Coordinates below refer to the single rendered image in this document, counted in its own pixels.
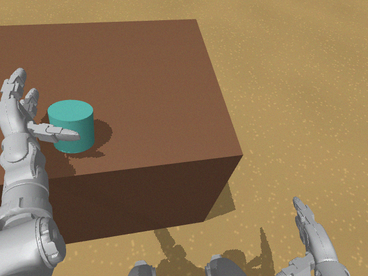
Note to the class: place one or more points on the right robot arm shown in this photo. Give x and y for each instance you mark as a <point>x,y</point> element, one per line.
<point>330,268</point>

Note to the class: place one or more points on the left robot hand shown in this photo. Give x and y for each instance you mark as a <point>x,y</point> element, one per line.
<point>17,117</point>

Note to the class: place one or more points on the left robot arm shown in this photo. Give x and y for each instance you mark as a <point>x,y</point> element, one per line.
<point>30,241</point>

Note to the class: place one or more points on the can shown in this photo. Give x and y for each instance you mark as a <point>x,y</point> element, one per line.
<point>77,116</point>

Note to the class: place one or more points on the right robot hand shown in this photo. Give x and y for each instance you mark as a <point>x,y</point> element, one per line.
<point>319,247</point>

